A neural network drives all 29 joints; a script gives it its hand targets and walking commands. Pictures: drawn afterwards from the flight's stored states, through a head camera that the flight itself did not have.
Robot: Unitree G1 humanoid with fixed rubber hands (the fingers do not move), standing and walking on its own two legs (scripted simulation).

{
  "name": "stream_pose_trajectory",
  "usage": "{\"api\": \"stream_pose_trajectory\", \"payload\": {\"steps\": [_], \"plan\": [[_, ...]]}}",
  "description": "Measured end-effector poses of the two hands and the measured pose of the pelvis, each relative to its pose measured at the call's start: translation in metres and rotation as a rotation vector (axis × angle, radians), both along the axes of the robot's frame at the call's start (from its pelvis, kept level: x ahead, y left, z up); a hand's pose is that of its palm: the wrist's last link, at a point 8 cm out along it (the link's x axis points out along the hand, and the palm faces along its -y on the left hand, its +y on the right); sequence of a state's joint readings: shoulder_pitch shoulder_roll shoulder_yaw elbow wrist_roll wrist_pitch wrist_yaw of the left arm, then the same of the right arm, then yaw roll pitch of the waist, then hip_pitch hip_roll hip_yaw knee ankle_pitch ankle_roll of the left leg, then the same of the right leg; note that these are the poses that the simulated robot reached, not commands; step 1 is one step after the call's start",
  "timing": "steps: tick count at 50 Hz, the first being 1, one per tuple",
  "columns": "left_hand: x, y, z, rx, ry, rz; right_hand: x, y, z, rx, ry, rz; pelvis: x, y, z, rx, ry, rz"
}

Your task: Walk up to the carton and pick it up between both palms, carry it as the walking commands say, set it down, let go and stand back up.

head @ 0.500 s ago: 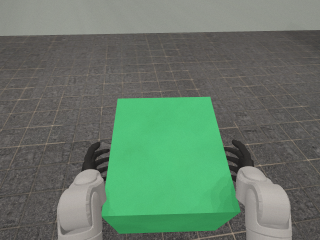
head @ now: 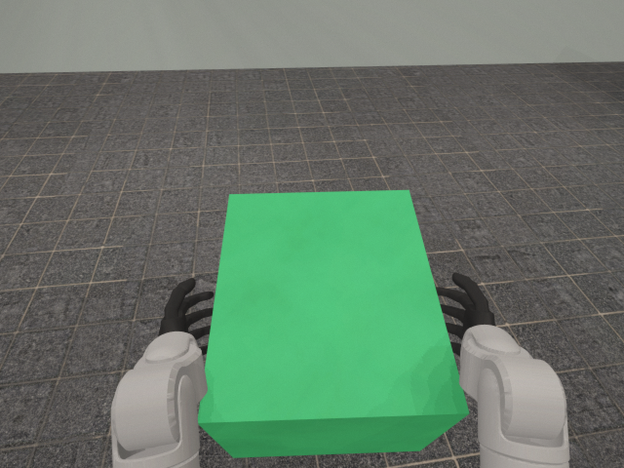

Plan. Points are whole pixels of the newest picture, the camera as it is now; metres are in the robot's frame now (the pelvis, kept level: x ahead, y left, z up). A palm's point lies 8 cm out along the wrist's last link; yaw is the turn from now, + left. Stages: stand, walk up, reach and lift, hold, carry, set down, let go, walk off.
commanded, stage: carry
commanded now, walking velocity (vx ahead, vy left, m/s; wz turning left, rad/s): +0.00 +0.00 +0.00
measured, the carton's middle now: (323, 320) +0.32 +0.01 +0.02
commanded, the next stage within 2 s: none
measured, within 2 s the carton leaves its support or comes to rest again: neither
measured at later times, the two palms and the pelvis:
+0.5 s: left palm (179, 345) +0.24 +0.17 +0.09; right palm (475, 339) +0.25 -0.16 +0.10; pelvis +0.00 +0.00 +0.00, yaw +0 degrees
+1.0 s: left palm (179, 346) +0.24 +0.17 +0.09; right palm (474, 339) +0.25 -0.16 +0.10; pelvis +0.00 +0.00 +0.00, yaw +0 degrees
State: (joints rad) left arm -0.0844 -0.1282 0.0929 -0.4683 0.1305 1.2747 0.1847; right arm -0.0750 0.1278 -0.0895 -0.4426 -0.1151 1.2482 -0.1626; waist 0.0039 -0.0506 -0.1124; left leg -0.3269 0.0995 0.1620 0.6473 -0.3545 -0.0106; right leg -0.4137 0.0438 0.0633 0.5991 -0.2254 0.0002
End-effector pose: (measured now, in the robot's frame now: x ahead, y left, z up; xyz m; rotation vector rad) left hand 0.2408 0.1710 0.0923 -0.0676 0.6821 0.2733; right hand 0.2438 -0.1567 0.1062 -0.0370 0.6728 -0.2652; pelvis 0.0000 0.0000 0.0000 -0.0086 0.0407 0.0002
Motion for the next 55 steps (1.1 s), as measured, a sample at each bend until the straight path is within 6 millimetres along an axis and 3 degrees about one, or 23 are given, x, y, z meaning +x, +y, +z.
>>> {"api": "stream_pose_trajectory", "payload": {"steps": [55], "plan": [[0.0010,-0.0003,-0.0075,0.005,0.000,-0.002,0.0029,-0.0004,-0.0075,0.000,0.002,0.006,-0.0007,-0.0001,0.0000,0.000,-0.001,0.000]]}}
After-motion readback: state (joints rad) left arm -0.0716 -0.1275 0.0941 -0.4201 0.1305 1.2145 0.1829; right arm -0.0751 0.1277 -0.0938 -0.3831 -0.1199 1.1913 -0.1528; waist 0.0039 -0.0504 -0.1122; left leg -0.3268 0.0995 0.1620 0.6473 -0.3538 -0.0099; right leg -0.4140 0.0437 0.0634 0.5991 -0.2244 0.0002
